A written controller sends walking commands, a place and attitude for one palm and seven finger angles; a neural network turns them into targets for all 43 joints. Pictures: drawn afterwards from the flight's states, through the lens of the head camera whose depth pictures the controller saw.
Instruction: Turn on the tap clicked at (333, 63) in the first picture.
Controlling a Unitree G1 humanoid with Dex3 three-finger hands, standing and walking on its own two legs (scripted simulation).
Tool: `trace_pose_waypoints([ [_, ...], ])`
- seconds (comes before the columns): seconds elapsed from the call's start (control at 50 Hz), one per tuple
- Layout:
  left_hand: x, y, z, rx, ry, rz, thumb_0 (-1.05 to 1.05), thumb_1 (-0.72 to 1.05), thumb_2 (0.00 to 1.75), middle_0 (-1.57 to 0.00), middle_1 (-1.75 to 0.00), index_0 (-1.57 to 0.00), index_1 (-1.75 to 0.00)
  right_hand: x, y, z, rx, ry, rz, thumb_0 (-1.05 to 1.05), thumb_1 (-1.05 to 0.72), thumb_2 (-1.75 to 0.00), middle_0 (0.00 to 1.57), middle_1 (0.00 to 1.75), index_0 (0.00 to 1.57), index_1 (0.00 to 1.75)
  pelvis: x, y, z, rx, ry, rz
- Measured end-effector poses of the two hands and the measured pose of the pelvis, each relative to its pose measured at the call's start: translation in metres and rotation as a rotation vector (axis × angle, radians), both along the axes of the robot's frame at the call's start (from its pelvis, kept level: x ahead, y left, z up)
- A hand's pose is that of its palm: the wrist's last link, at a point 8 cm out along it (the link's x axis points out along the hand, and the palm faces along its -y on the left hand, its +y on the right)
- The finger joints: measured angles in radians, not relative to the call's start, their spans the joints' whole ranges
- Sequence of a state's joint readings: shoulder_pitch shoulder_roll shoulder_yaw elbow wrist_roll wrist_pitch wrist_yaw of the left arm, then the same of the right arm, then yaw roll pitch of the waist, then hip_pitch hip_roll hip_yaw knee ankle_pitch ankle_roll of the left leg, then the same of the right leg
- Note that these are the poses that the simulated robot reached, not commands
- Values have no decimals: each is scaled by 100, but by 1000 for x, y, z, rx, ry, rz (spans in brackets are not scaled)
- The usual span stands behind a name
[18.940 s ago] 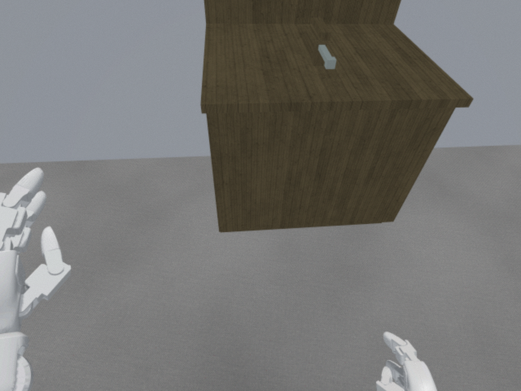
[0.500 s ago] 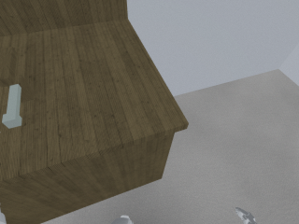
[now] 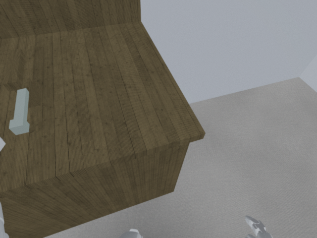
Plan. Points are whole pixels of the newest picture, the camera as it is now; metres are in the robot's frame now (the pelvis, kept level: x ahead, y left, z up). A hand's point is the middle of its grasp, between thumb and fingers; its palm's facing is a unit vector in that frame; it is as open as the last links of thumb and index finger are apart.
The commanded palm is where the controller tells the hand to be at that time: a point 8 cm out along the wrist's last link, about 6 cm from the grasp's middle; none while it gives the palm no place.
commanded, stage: push the lever round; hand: left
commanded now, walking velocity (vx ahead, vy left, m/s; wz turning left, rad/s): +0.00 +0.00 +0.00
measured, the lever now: (19, 126) +0.33 +0.35 +0.09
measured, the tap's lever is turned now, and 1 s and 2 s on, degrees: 0 7 37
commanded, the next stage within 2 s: none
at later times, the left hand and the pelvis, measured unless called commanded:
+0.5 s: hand (15, 135) +0.31 +0.36 +0.08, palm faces +0.61 -0.78 -0.11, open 7.8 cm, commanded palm +0.26 +0.38 +0.09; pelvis +0.00 -0.01 +0.00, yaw +0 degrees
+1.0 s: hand (26, 136) +0.31 +0.33 +0.08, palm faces +0.66 -0.75 -0.08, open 7.7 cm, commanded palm +0.27 +0.35 +0.09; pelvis +0.00 -0.02 +0.00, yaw +0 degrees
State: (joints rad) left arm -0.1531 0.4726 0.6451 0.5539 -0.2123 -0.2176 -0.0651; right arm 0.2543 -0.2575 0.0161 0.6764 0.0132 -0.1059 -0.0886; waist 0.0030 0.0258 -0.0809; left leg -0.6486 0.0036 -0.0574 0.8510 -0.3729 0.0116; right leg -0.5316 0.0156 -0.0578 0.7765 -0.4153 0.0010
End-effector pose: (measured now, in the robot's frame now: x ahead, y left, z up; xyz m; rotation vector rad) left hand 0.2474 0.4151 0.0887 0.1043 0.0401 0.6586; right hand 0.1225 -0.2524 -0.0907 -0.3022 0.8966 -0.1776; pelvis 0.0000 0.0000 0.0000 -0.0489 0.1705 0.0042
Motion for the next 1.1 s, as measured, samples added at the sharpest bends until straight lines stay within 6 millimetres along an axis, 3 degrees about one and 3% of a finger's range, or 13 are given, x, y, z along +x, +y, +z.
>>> trace_pose_waypoints([
  [0.18,9,-9,0,-6,-2,-15,1,90,90,-16,-15,-15,-15,9,-1,1,2,-14,15,1,-91,-89,20,30,21,30,1,-3,0,0,5,1],
  [0.62,14,-32,1,4,2,4,1,92,90,-16,-15,-15,-15,-9,-18,-6,10,43,-33,1,-91,-89,20,30,21,30,5,-12,1,9,-3,-5],
  [1.1,12,-63,-1,-15,-43,86,2,94,91,-16,-15,-15,-15,11,-11,-3,32,-8,4,1,-91,-89,20,30,21,30,3,-15,2,13,-25,4],
])
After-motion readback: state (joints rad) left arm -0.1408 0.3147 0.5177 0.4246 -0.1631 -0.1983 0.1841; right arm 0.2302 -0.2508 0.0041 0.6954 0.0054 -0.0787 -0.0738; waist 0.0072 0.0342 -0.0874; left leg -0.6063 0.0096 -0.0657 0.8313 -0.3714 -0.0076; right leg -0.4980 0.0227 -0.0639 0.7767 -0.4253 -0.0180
